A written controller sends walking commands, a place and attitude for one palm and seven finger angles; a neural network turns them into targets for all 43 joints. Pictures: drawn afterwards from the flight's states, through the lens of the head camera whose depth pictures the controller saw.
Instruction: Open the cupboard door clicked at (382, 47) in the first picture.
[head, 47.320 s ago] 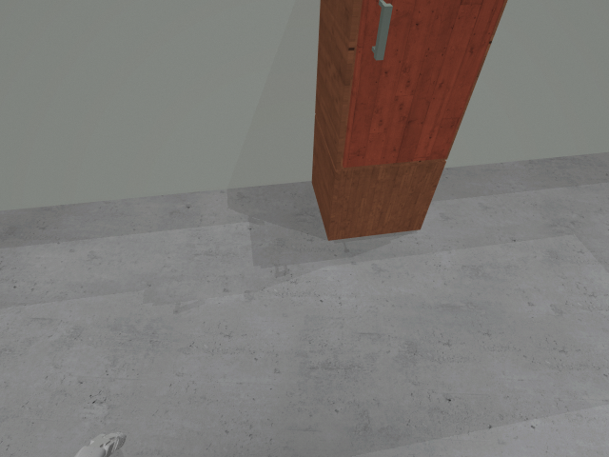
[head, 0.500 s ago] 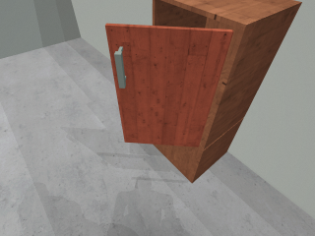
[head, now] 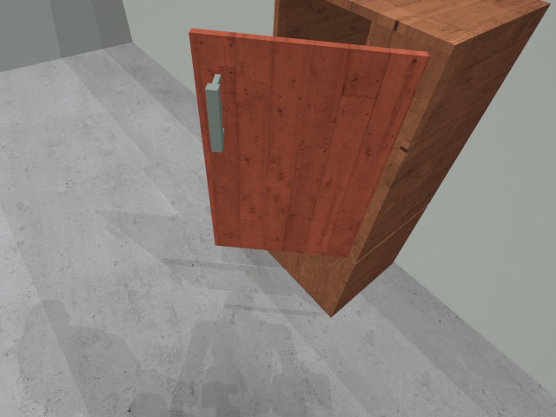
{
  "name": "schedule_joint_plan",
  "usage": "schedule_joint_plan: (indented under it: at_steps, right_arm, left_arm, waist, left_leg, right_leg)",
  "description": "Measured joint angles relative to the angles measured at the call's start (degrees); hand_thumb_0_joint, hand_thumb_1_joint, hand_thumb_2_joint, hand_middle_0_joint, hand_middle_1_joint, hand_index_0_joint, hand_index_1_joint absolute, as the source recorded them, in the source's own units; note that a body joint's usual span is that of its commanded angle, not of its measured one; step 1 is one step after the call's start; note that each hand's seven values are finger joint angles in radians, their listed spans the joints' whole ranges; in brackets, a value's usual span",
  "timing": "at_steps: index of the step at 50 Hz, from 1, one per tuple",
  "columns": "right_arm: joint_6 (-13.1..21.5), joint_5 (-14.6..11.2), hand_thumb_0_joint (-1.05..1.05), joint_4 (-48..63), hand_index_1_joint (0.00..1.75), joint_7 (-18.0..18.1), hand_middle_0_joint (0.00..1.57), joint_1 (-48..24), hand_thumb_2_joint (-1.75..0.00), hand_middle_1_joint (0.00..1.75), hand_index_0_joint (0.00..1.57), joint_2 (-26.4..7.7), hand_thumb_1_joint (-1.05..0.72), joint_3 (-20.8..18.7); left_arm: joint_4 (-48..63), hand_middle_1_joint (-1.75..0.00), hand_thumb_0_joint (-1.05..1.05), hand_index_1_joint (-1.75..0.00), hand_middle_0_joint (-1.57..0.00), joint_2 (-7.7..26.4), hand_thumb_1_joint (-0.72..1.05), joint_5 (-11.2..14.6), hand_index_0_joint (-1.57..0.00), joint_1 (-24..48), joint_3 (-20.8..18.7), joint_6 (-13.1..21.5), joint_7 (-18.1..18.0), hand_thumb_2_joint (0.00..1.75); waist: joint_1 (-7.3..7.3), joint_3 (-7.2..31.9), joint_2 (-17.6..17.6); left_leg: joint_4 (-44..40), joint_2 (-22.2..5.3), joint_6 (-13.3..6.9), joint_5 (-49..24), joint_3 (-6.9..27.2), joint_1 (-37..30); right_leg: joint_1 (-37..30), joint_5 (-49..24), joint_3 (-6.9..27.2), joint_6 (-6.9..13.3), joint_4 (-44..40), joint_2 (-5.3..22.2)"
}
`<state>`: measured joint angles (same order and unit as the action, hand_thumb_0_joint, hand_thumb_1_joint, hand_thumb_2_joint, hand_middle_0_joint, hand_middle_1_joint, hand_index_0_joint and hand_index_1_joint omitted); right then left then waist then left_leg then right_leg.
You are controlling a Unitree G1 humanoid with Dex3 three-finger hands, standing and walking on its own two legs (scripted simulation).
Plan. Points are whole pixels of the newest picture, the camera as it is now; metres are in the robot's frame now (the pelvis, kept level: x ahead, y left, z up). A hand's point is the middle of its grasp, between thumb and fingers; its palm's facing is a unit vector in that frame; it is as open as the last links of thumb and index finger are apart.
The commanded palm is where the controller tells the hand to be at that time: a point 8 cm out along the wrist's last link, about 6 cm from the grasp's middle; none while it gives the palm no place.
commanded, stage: come to a stop and stand still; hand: left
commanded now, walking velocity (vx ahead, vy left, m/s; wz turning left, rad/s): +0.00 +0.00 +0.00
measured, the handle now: (217, 114) +0.58 +0.16 +0.12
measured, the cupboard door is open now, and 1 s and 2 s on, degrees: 46 46 46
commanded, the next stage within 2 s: look again from close up in 0.82 s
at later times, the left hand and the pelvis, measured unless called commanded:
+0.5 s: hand out of the picture +0.01 +0.19 -0.17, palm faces -0.01 -0.97 -0.24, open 7.4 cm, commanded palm none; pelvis +0.00 +0.00 +0.00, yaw +0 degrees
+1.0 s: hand out of the picture +0.03 +0.17 -0.18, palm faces -0.03 -0.98 -0.20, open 7.4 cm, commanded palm none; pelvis +0.00 -0.02 +0.00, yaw -1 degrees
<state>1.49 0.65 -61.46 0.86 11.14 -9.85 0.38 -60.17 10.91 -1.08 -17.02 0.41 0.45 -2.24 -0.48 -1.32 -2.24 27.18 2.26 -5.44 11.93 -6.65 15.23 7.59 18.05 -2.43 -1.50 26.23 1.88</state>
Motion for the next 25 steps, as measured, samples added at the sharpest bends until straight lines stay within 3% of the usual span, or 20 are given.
schedule_joint_plan:
  at_steps: [7, 12, 16, 25]
  right_arm:
    - [-0.42, -0.06, 0.00, 0.39, 0.30, -0.18, 0.20, -0.43, -0.90, 0.30, 0.20, -0.68, -0.91, -0.05]
    - [-1.53, 0.44, 0.00, 3.83, 0.30, -0.66, 0.20, 1.16, -0.90, 0.30, 0.20, -1.95, -0.91, -0.32]
    - [-1.52, 0.34, 0.00, 3.82, 0.30, -0.68, 0.20, 2.14, -0.90, 0.30, 0.20, -1.89, -0.91, -0.09]
    - [-0.49, 0.21, 0.00, 2.14, 0.30, -0.57, 0.20, 2.64, -0.90, 0.30, 0.20, -1.50, -0.92, 0.32]
  left_arm:
    - [-0.04, -0.30, 0.00, -0.30, -0.20, 0.67, 0.91, -0.28, -0.20, 0.48, 0.10, -0.04, -0.24, 0.89]
    - [1.13, -0.30, 0.00, -0.30, -0.20, 0.26, 0.91, -0.23, -0.20, -0.09, 0.71, -0.14, -0.22, 0.89]
    - [0.74, -0.30, 0.00, -0.30, -0.20, -0.06, 0.91, -0.03, -0.20, -0.92, 0.88, 0.18, 0.01, 0.89]
    - [0.07, -0.30, 0.00, -0.30, -0.20, 0.13, 0.91, 0.21, -0.20, -0.52, 0.94, 0.07, 0.03, 0.89]
  waist:
    - [0.03, 0.01, 0.40]
    - [0.65, 0.11, 2.81]
    - [0.41, 0.63, 4.30]
    - [0.46, 0.76, 3.25]
  left_leg:
    - [-0.87, 0.20, -0.22, -0.76, -0.13, 0.06]
    - [2.60, 0.30, -0.63, 0.83, 0.20, 2.88]
    - [2.27, 0.68, -0.84, 0.94, -0.12, 2.31]
    - [0.26, 0.67, -0.27, 0.46, -0.81, 0.27]
  right_leg:
    - [0.16, -0.64, 0.09, -0.22, -0.65, 0.18]
    - [2.78, 1.26, -0.33, 1.11, 2.87, 0.36]
    - [2.48, 1.38, 0.02, 0.08, 2.95, 0.82]
    - [1.39, 1.37, 0.82, -0.21, 2.34, 0.81]
